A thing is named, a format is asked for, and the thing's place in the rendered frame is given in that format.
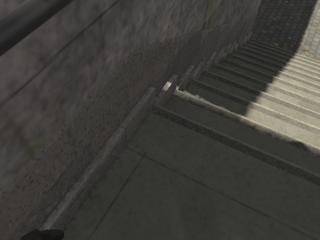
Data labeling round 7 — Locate stairs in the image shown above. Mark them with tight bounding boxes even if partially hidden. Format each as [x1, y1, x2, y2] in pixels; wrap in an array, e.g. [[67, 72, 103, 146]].
[[164, 38, 320, 175]]

